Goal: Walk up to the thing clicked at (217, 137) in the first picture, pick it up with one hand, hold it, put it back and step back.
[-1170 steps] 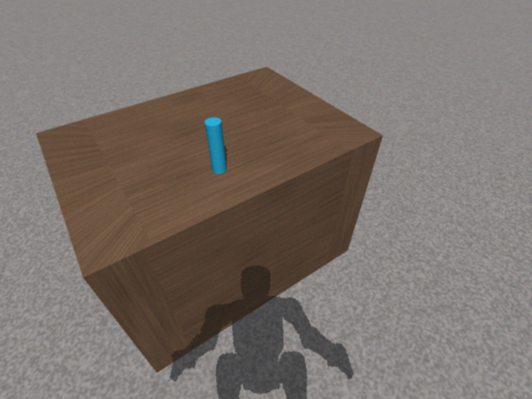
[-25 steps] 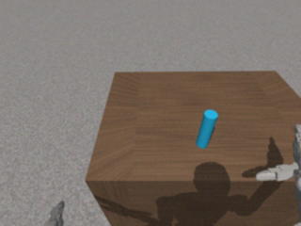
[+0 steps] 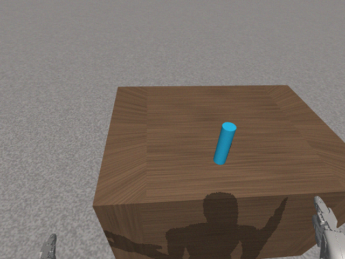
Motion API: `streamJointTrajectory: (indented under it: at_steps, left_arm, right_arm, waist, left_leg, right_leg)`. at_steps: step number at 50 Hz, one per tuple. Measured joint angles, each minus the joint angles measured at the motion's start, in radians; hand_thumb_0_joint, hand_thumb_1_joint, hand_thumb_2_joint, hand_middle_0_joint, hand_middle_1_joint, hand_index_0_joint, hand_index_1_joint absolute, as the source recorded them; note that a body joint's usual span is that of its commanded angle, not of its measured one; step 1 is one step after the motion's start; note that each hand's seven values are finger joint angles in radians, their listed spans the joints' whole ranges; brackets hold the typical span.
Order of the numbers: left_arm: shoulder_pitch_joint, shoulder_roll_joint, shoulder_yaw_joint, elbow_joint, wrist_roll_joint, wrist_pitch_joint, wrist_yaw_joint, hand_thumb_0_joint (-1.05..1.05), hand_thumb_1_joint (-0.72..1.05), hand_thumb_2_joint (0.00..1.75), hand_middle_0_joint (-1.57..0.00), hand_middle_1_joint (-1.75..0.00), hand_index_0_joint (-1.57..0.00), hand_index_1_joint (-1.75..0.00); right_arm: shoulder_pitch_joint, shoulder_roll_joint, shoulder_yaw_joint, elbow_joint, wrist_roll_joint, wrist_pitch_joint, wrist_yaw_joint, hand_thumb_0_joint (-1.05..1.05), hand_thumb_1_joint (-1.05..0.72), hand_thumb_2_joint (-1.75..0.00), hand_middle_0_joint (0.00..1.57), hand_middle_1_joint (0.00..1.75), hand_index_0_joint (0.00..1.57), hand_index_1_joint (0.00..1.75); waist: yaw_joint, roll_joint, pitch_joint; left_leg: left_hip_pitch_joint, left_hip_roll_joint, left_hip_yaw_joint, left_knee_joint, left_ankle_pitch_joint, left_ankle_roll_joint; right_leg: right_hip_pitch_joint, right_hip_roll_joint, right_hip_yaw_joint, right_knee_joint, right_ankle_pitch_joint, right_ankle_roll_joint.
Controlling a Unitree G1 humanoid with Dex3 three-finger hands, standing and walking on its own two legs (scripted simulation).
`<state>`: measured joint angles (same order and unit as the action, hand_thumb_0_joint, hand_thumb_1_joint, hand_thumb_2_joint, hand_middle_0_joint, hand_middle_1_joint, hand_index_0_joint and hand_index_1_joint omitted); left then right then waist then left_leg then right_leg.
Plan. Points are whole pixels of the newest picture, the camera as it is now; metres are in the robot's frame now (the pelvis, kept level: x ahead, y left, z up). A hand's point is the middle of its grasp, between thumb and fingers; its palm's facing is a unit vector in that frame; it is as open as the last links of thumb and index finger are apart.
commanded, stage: sink last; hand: right
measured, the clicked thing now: (223, 144) +0.51 -0.20 -0.01
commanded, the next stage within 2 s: home in 0.16 s
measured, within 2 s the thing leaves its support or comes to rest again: neither
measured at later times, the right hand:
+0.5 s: hand (301, 251) +0.17 -0.26 +0.03, palm faces +0.30 +0.90 -0.33, open 17.4 cm
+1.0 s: hand out of the picture +0.18 -0.18 -0.07, palm faces +0.09 +0.97 -0.21, open 17.3 cm
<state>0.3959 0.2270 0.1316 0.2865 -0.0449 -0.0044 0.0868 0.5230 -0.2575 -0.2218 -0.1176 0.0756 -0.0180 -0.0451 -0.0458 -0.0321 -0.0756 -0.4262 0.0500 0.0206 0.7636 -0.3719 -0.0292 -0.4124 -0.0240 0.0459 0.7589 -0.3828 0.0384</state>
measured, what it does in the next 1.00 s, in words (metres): stands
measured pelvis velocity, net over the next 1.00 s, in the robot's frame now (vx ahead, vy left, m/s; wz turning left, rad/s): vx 0.00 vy -0.01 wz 0.03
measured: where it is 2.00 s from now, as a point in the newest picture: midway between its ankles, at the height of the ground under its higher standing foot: outside the picture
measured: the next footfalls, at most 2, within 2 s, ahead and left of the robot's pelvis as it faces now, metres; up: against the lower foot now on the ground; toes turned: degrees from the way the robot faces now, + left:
none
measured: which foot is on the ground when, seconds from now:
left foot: down 0.00-1.00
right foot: down 0.00-1.00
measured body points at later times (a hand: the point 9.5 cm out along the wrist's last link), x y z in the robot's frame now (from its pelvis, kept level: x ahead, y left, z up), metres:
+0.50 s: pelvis -0.02 -0.01 +0.00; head -0.02 +0.00 +0.45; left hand +0.15 +0.23 -0.04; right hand +0.15 -0.30 +0.05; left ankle +0.02 +0.14 -0.71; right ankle +0.01 -0.15 -0.71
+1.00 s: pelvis +0.00 -0.01 -0.02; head +0.01 -0.02 +0.43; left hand +0.16 +0.23 -0.07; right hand +0.17 -0.23 -0.06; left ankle +0.02 +0.14 -0.71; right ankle +0.01 -0.15 -0.71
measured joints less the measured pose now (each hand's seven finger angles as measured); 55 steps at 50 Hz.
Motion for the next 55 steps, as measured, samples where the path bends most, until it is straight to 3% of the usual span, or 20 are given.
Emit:
streamJointTrajectory:
  at_steps: [14,20,24,29,34,39,46,49,55]
  left_arm:
    - [0.022,-0.004,-0.019,0.006,0.016,-0.062,0.006,-0.01,-0.5,0.07,-0.05,-0.06,-0.06,-0.06]
    - [0.019,-0.002,-0.021,-0.015,0.013,-0.085,0.0,-0.01,-0.41,0.16,-0.08,-0.11,-0.09,-0.1]
    - [0.014,-0.02,-0.063,-0.013,0.013,-0.102,-0.008,-0.01,-0.23,0.32,-0.11,-0.15,-0.11,-0.15]
    - [-0.021,-0.061,-0.119,0.037,0.026,-0.11,-0.025,-0.01,0.09,0.5,-0.13,-0.19,-0.14,-0.19]
    - [-0.036,-0.059,-0.121,0.038,0.03,-0.104,-0.022,0.0,0.41,0.65,-0.16,-0.23,-0.17,-0.23]
    - [-0.035,-0.039,-0.122,0.014,0.027,-0.095,-0.005,0.0,0.65,0.77,-0.18,-0.26,-0.19,-0.26]
    - [-0.028,-0.044,-0.132,-0.007,0.027,-0.065,-0.004,0.01,0.82,0.86,-0.19,-0.29,-0.2,-0.28]
    - [-0.063,-0.034,-0.144,0.065,0.025,-0.072,-0.007,0.01,0.85,0.87,-0.2,-0.29,-0.2,-0.29]
    - [-0.104,-0.018,-0.138,0.174,0.021,-0.064,-0.002,0.01,0.88,0.89,-0.2,-0.3,-0.21,-0.3]
  right_arm:
    - [-0.041,-0.041,-0.057,0.019,-0.011,-0.073,-0.018,-0.02,0.53,-0.07,0.06,0.06,0.06,0.06]
    - [-0.036,-0.036,-0.062,0.038,-0.014,-0.112,-0.013,-0.02,0.52,-0.07,0.06,0.06,0.06,0.06]
    - [-0.027,-0.014,-0.026,0.074,-0.018,-0.119,-0.006,-0.02,0.52,-0.07,0.06,0.06,0.06,0.06]
    - [-0.024,0.032,0.06,0.135,-0.034,-0.105,0.003,-0.02,0.53,-0.07,0.06,0.06,0.06,0.05]
    - [-0.046,0.071,0.143,0.231,-0.049,-0.067,0.002,-0.02,0.53,-0.07,0.06,0.06,0.06,0.05]
    - [-0.096,0.084,0.195,0.313,-0.057,-0.029,-0.008,-0.02,0.53,-0.07,0.06,0.06,0.06,0.05]
    - [-0.131,0.073,0.217,0.33,-0.055,0.002,-0.015,-0.02,0.51,-0.08,0.06,0.06,0.06,0.06]
    - [-0.11,0.071,0.201,0.302,-0.054,0.017,-0.031,-0.02,0.51,-0.08,0.06,0.06,0.06,0.06]
    - [-0.078,0.07,0.208,0.257,-0.053,0.056,-0.052,-0.01,0.51,-0.08,0.06,0.06,0.06,0.06]
  waist:
    - [0.01,0.009,0.015]
    - [0.013,0.007,0.013]
    - [0.012,0.015,0.019]
    - [0.019,0.021,0.027]
    - [0.033,0.023,0.032]
    - [0.047,0.039,0.026]
    - [0.058,0.044,0.005]
    - [0.067,0.036,-0.005]
    - [0.067,0.016,-0.005]
  left_leg:
    - [-0.02,-0.008,-0.007,0.018,0.014,0.003]
    - [-0.015,-0.006,-0.015,0.01,0.02,-0.004]
    - [-0.028,-0.006,-0.02,0.013,0.022,-0.006]
    - [-0.063,-0.005,-0.02,0.028,0.02,-0.01]
    - [-0.09,-0.002,-0.022,0.05,0.009,-0.014]
    - [-0.11,-0.005,-0.021,0.072,-0.005,-0.012]
    - [-0.116,-0.012,-0.018,0.087,-0.02,-0.007]
    - [-0.117,-0.019,-0.017,0.092,-0.026,-0.006]
    - [-0.135,-0.024,-0.013,0.116,-0.04,-0.006]
  right_leg:
    - [-0.018,-0.007,-0.005,0.024,0.007,0.004]
    - [-0.015,-0.004,-0.013,0.024,0.007,-0.003]
    - [-0.028,-0.005,-0.017,0.031,0.005,-0.006]
    - [-0.066,-0.003,-0.017,0.053,-0.002,-0.009]
    - [-0.095,0.0,-0.017,0.078,-0.013,-0.012]
    - [-0.115,-0.003,-0.016,0.1,-0.027,-0.01]
    - [-0.121,-0.011,-0.012,0.116,-0.044,-0.004]
    - [-0.123,-0.018,-0.012,0.127,-0.054,-0.003]
    - [-0.146,-0.023,-0.006,0.161,-0.073,-0.004]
